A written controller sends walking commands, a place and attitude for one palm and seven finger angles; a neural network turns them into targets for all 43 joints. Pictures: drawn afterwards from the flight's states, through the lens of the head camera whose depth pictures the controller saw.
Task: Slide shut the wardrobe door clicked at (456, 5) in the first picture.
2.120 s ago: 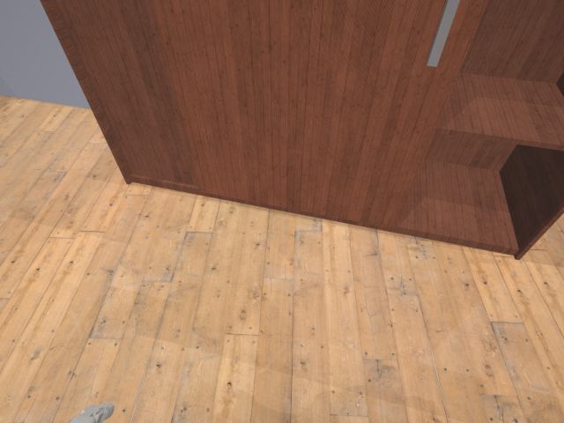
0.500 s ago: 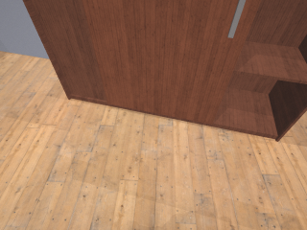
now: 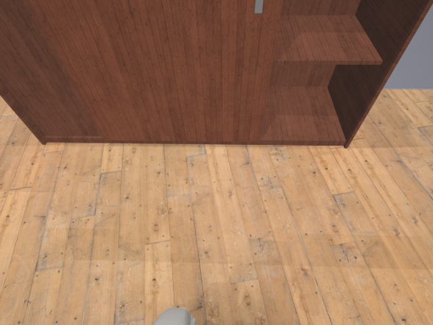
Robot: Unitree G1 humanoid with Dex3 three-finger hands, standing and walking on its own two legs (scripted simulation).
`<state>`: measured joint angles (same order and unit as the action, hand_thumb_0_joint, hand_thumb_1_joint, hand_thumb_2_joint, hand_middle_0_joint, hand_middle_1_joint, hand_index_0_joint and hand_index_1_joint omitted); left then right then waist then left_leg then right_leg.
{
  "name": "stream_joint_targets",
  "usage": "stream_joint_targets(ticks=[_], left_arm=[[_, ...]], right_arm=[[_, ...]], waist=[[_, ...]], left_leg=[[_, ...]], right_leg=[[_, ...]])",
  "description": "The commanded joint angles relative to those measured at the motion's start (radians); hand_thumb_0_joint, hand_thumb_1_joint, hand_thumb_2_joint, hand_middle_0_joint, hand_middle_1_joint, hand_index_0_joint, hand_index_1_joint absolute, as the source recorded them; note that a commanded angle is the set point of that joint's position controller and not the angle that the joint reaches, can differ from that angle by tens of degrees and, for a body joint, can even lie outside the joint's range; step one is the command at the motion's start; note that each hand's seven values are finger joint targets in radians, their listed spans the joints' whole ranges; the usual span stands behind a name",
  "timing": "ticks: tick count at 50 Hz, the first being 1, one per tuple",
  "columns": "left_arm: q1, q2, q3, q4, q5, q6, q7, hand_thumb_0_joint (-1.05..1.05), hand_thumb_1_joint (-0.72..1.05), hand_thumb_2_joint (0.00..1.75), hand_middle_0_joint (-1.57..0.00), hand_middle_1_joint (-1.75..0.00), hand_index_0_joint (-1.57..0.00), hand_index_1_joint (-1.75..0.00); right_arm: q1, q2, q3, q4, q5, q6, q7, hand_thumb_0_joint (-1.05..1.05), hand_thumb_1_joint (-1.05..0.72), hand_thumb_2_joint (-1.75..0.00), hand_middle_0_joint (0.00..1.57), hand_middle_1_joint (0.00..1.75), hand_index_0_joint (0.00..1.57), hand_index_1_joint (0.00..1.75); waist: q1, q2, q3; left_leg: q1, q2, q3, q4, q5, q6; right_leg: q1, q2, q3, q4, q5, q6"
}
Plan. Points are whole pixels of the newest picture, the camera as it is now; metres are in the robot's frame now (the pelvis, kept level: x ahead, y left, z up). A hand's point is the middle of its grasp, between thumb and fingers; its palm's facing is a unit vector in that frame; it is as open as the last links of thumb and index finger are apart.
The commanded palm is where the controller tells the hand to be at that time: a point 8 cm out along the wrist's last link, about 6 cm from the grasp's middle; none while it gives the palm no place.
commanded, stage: walk to a spot facing it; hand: left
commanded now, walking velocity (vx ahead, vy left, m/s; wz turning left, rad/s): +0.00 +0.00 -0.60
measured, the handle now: out of the picture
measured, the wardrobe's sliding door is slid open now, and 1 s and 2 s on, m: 0.52 0.52 0.52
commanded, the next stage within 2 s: turn to face it in 1.48 s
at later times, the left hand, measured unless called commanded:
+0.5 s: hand (114, 320) +0.13 +0.24 -0.16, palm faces -0.28 -0.94 -0.21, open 7.4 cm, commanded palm none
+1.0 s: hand (193, 273) +0.24 +0.09 -0.17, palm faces -0.51 -0.84 -0.17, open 7.3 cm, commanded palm none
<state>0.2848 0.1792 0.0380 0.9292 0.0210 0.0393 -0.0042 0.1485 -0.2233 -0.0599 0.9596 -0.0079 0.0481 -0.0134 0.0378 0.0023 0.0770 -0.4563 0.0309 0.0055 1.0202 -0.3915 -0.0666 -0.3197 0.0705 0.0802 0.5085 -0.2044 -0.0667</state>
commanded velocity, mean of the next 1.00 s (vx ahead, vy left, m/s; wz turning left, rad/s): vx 0.26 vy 0.00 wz -0.47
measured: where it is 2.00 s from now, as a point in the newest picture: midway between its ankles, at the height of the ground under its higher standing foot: (276, 281)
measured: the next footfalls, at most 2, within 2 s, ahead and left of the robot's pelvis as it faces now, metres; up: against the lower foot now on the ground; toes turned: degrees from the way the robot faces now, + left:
left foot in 0.24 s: +0.02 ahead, +0.16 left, +0.00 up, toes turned -9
right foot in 0.68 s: +0.04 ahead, -0.16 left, +0.00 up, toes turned -33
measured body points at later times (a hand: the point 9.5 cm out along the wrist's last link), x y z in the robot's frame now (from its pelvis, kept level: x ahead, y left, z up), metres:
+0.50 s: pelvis +0.00 +0.05 +0.01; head +0.01 +0.06 +0.46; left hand +0.15 +0.28 -0.14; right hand -0.05 -0.21 -0.13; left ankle -0.02 +0.16 -0.74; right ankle -0.03 -0.10 -0.67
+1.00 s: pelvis +0.12 -0.06 +0.00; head +0.14 -0.05 +0.45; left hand +0.27 +0.13 -0.16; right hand +0.04 -0.30 -0.13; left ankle +0.26 +0.00 -0.70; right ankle +0.01 -0.13 -0.74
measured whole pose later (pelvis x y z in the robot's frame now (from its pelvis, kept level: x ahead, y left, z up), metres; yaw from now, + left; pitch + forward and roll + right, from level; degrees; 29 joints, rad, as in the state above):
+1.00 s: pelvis +0.12 -0.06 +0.00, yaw -33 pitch +0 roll -2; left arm 0.29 0.20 0.05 1.01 0.03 -0.03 -0.01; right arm 0.23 -0.20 -0.06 0.95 -0.02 -0.02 0.03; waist -0.01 0.00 0.01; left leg -0.54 0.14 0.09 0.81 -0.24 -0.06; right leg -0.11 0.04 -0.02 0.40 -0.29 -0.01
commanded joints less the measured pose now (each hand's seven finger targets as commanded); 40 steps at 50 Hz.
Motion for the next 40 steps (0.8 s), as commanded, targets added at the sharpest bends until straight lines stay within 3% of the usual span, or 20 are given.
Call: stream_joint_targets(ticks=[1, 5, 9, 10, 11, 12, 13, 15, 17, 20, 25, 29, 31, 32, 33, 34, 35, 37, 39, 40], left_arm=[[0.045, 0.238, 0.074, -0.066, 0.002, -0.024, 0.019, 0.0, 0.9, 0.9, -0.2, -0.3, -0.2, -0.3], [0.036, 0.246, 0.083, -0.072, 0.007, -0.018, 0.021, 0.0, 0.9, 0.9, -0.2, -0.3, -0.2, -0.3], [-0.06, 0.252, 0.083, -0.097, 0.006, -0.005, 0.019, 0.0, 0.9, 0.9, -0.2, -0.3, -0.2, -0.3], [-0.083, 0.229, 0.079, -0.111, 0.0, -0.003, 0.017, 0.0, 0.9, 0.9, -0.2, -0.3, -0.2, -0.3], [-0.082, 0.169, 0.068, -0.134, -0.008, 0.001, 0.007, 0.0, 0.9, 0.9, -0.2, -0.3, -0.2, -0.3], [-0.085, 0.159, 0.07, -0.152, -0.001, 0.0, -0.003, 0.0, 0.9, 0.9, -0.2, -0.3, -0.2, -0.3], [-0.097, 0.202, 0.084, -0.135, 0.013, 0.005, -0.006, 0.0, 0.9, 0.9, -0.2, -0.3, -0.2, -0.3], [-0.05, 0.193, 0.09, -0.108, 0.017, 0.008, -0.03, 0.0, 0.9, 0.9, -0.2, -0.3, -0.2, -0.3], [-0.068, 0.165, 0.076, -0.11, 0.017, 0.009, -0.049, 0.0, 0.9, 0.9, -0.2, -0.3, -0.2, -0.3], [-0.151, 0.143, 0.064, -0.135, 0.015, 0.001, -0.059, 0.0, 0.9, 0.9, -0.2, -0.3, -0.2, -0.3], [-0.238, 0.112, 0.052, -0.161, 0.012, -0.006, -0.069, 0.0, 0.9, 0.9, -0.2, -0.3, -0.2, -0.3], [-0.277, 0.093, 0.043, -0.164, 0.011, -0.019, -0.069, 0.0, 0.9, 0.9, -0.2, -0.3, -0.2, -0.3], [-0.229, 0.096, 0.047, -0.149, 0.01, -0.031, -0.066, 0.0, 0.9, 0.9, -0.2, -0.3, -0.2, -0.3], [-0.136, 0.115, 0.055, -0.117, 0.011, -0.04, -0.061, 0.0, 0.9, 0.9, -0.2, -0.3, -0.2, -0.3], [0.04, 0.183, 0.069, -0.056, 0.012, -0.055, -0.052, 0.0, 0.9, 0.9, -0.2, -0.3, -0.2, -0.3], [0.184, 0.33, 0.099, -0.017, 0.01, -0.071, -0.03, 0.0, 0.9, 0.9, -0.2, -0.3, -0.2, -0.3], [0.248, 0.383, 0.11, 0.002, -0.016, -0.064, -0.012, 0.0, 0.9, 0.9, -0.2, -0.3, -0.2, -0.3], [0.102, 0.308, 0.087, -0.025, -0.01, -0.068, -0.003, 0.0, 0.9, 0.9, -0.2, -0.3, -0.2, -0.3], [-0.031, 0.225, 0.063, -0.047, -0.002, -0.076, 0.004, 0.0, 0.9, 0.9, -0.2, -0.3, -0.2, -0.3], [-0.046, 0.209, 0.056, -0.045, 0.001, -0.082, 0.003, 0.0, 0.9, 0.9, -0.2, -0.3, -0.2, -0.3]], right_arm=[[-0.039, -0.085, -0.02, -0.098, -0.002, -0.032, -0.016, 0.0, -0.9, -0.9, 0.2, 0.3, 0.2, 0.3], [-0.04, -0.083, -0.018, -0.114, 0.007, -0.042, -0.023, 0.0, -0.9, -0.9, 0.2, 0.3, 0.2, 0.3], [0.091, -0.085, -0.018, -0.099, 0.015, -0.053, -0.03, 0.0, -0.9, -0.9, 0.2, 0.3, 0.2, 0.3], [0.147, -0.109, -0.021, -0.087, 0.014, -0.062, -0.035, 0.0, -0.9, -0.9, 0.2, 0.3, 0.2, 0.3], [0.147, -0.187, -0.034, -0.095, 0.002, -0.069, -0.038, 0.0, -0.9, -0.9, 0.2, 0.3, 0.2, 0.3], [0.104, -0.25, -0.041, -0.128, -0.005, -0.061, -0.036, 0.0, -0.9, -0.9, 0.2, 0.3, 0.2, 0.3], [0.057, -0.211, -0.03, -0.137, -0.01, -0.061, -0.033, 0.0, -0.9, -0.9, 0.2, 0.3, 0.2, 0.3], [-0.008, -0.166, -0.01, -0.151, -0.017, -0.069, -0.03, 0.0, -0.9, -0.9, 0.2, 0.3, 0.2, 0.3], [0.036, -0.155, -0.009, -0.137, -0.017, -0.082, -0.028, 0.0, -0.9, -0.9, 0.2, 0.3, 0.2, 0.3], [0.162, -0.153, -0.014, -0.093, -0.016, -0.094, -0.025, 0.0, -0.9, -0.9, 0.2, 0.3, 0.2, 0.3], [0.243, -0.177, -0.026, -0.051, -0.021, -0.105, -0.016, 0.0, -0.9, -0.9, 0.2, 0.3, 0.2, 0.3], [0.267, -0.181, -0.033, -0.022, -0.027, -0.104, -0.005, 0.0, -0.9, -0.9, 0.2, 0.3, 0.2, 0.3], [0.245, -0.191, -0.033, -0.019, -0.029, -0.103, -0.003, 0.0, -0.9, -0.9, 0.2, 0.3, 0.2, 0.3], [0.229, -0.195, -0.031, -0.019, -0.025, -0.102, -0.002, 0.0, -0.9, -0.9, 0.2, 0.3, 0.2, 0.3], [0.219, -0.178, -0.024, -0.026, -0.015, -0.102, 0.008, 0.0, -0.9, -0.9, 0.2, 0.3, 0.2, 0.3], [0.219, -0.085, 0.001, -0.065, -0.004, -0.1, 0.022, 0.0, -0.9, -0.9, 0.2, 0.3, 0.2, 0.3], [0.101, -0.106, 0.002, -0.122, -0.008, -0.102, 0.014, 0.0, -0.9, -0.9, 0.2, 0.3, 0.2, 0.3], [0.039, -0.118, -0.01, -0.108, -0.01, -0.102, 0.015, 0.0, -0.9, -0.9, 0.2, 0.3, 0.2, 0.3], [0.123, -0.096, -0.013, -0.052, -0.024, -0.087, 0.02, 0.0, -0.9, -0.9, 0.2, 0.3, 0.2, 0.3], [0.157, -0.081, -0.012, -0.034, -0.027, -0.078, 0.021, 0.0, -0.9, -0.9, 0.2, 0.3, 0.2, 0.3]], waist=[[0.011, -0.128, -0.157], [0.015, -0.142, -0.176], [-0.054, -0.162, -0.177], [-0.081, -0.107, -0.191], [-0.084, 0.133, -0.166], [-0.067, 0.284, -0.097], [-0.058, 0.197, -0.051], [-0.005, 0.128, -0.04], [-0.023, 0.155, -0.017], [-0.071, 0.132, 0.019], [-0.098, 0.134, 0.021], [-0.111, 0.168, 0.01], [-0.076, 0.156, -0.02], [-0.023, 0.111, -0.066], [0.059, -0.01, -0.164], [0.11, -0.335, -0.255], [0.138, -0.322, -0.256], [0.076, -0.169, -0.109], [-0.021, -0.095, -0.062], [-0.043, -0.101, -0.049]], left_leg=[[-0.044, 0.0, -0.019, -0.09, -0.009, 0.0], [0.022, -0.016, -0.027, -0.243, -0.046, 0.013], [0.258, -0.033, -0.019, -0.532, 0.067, 0.035], [0.41, 0.007, -0.049, -0.638, 0.108, 0.055], [0.51, 0.207, -0.266, -0.774, 0.027, 0.117], [0.396, 0.422, -0.423, -0.824, 0.08, 0.198], [0.254, 0.419, -0.406, -0.832, 0.061, 0.219], [0.21, 0.31, -0.239, -0.821, -0.051, 0.197], [0.272, 0.244, -0.139, -0.818, -0.055, 0.178], [0.358, 0.273, -0.115, -0.825, -0.001, 0.199], [0.407, 0.326, -0.036, -0.828, 0.056, 0.209], [0.373, 0.332, 0.067, -0.768, 0.188, 0.182], [0.361, 0.331, 0.114, -0.681, 0.262, 0.156], [0.301, 0.301, 0.161, -0.537, 0.333, 0.126], [0.171, 0.25, 0.25, -0.277, 0.369, 0.075], [-0.182, 0.118, 0.272, 0.047, -0.146, 0.015], [-0.319, 0.088, 0.117, 0.21, -0.232, 0.026], [-0.323, 0.146, 0.024, 0.267, -0.063, 0.031], [-0.19, 0.165, 0.031, 0.152, 0.043, 0.013], [-0.146, 0.157, 0.054, 0.103, 0.065, 0.002]], right_leg=[[0.202, -0.241, 0.352, -0.17, 0.225, -0.112], [0.199, -0.236, 0.408, -0.154, 0.283, -0.12], [0.031, -0.192, 0.41, -0.12, 0.207, -0.056], [-0.091, -0.132, 0.361, -0.065, 0.094, -0.009], [-0.287, 0.001, 0.218, 0.103, -0.121, 0.046], [-0.356, 0.044, 0.023, 0.372, -0.34, 0.104], [-0.319, -0.023, 0.045, 0.535, -0.287, 0.12], [-0.305, -0.049, -0.002, 0.686, -0.193, 0.124], [-0.354, -0.068, -0.048, 0.677, -0.13, 0.127], [-0.402, -0.108, -0.078, 0.595, -0.111, 0.128], [-0.356, -0.16, -0.123, 0.375, -0.123, 0.125], [-0.202, -0.13, -0.191, 0.216, -0.148, 0.099], [-0.074, -0.106, -0.212, 0.109, -0.15, 0.072], [0.096, -0.075, -0.232, 0.023, -0.096, 0.053], [0.377, -0.097, -0.191, -0.047, -0.069, 0.016], [0.636, -0.403, 0.253, -0.154, -0.165, -0.09], [0.607, -0.506, 0.5, -0.228, -0.068, -0.159], [0.36, -0.451, 0.415, -0.295, -0.296, -0.16], [0.185, -0.361, 0.202, -0.292, -0.171, -0.118], [0.127, -0.329, 0.138, -0.295, -0.101, -0.104]])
